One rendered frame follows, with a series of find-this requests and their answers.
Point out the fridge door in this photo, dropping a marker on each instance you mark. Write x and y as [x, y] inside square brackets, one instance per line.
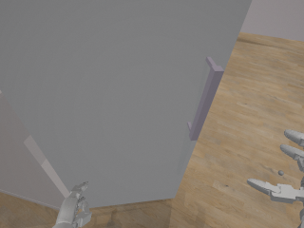
[106, 87]

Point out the handle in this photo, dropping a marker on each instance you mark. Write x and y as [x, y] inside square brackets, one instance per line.
[207, 97]

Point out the left robot hand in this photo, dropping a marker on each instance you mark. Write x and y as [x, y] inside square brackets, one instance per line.
[71, 205]

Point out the right robot hand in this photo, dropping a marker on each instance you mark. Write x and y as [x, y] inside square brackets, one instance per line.
[285, 192]

